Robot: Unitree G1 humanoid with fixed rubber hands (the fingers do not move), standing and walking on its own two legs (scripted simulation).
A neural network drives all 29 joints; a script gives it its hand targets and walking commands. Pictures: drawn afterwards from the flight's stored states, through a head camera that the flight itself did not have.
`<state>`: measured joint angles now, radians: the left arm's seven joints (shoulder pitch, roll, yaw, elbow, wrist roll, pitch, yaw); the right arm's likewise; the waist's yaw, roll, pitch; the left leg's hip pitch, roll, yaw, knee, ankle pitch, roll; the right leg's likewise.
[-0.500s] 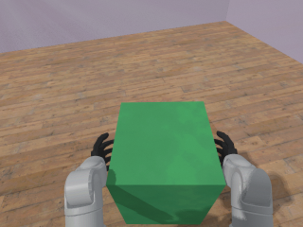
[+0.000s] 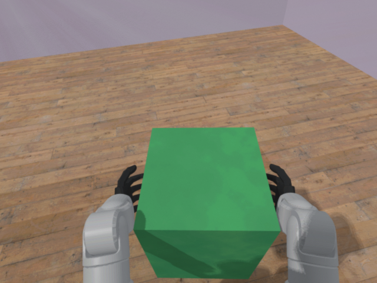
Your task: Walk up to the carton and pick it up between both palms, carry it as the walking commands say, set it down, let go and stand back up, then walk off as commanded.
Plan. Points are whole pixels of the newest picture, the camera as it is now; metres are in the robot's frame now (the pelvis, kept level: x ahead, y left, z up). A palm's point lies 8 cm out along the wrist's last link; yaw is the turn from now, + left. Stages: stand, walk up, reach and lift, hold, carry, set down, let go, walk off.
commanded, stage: carry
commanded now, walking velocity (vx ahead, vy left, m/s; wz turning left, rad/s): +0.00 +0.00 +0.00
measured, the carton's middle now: (202, 207) +0.30 +0.00 +0.01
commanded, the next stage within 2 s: hold in 1.46 s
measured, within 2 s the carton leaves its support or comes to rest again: neither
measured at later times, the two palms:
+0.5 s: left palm (127, 187) +0.31 +0.16 +0.08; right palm (273, 185) +0.31 -0.15 +0.07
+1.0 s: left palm (134, 184) +0.32 +0.15 +0.07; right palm (275, 183) +0.33 -0.16 +0.06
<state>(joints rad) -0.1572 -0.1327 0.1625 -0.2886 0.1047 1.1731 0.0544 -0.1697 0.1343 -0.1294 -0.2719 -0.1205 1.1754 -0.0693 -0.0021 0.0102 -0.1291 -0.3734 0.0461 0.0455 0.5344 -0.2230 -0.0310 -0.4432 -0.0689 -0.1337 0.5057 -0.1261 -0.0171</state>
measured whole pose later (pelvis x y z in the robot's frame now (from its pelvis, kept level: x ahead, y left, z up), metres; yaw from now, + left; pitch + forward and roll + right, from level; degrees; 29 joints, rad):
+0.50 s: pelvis +0.04 +0.01 +0.00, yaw +1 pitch +3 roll +0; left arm -0.16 -0.13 0.16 -0.20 0.12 1.06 0.04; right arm -0.17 0.13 -0.14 -0.19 -0.14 1.06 -0.05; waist 0.00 0.02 -0.11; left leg -0.32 0.04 0.04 0.55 -0.29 -0.03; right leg -0.39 -0.08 -0.14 0.55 -0.21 0.00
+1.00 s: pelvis +0.05 +0.00 +0.00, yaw +1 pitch +3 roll +0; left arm -0.16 -0.13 0.17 -0.09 0.14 0.95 0.03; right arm -0.17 0.13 -0.16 -0.09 -0.16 0.96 -0.03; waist -0.01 0.02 -0.11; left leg -0.29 0.05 0.03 0.53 -0.30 -0.04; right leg -0.36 -0.07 -0.15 0.54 -0.23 -0.02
